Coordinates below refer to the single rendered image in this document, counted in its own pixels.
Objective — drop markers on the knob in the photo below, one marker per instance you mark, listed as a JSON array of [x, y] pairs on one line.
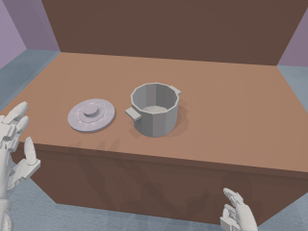
[[90, 110]]

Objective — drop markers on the pot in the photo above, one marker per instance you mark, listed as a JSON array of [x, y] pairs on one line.
[[154, 109]]

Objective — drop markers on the lid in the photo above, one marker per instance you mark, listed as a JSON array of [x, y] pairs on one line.
[[87, 124]]

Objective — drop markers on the table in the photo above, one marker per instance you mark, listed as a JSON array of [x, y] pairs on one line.
[[239, 124]]

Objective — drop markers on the robot right hand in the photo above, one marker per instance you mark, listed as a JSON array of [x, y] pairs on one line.
[[241, 219]]

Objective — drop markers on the robot left forearm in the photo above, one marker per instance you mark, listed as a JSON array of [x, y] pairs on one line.
[[6, 222]]

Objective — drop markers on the robot left hand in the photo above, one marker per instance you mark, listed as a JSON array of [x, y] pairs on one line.
[[11, 127]]

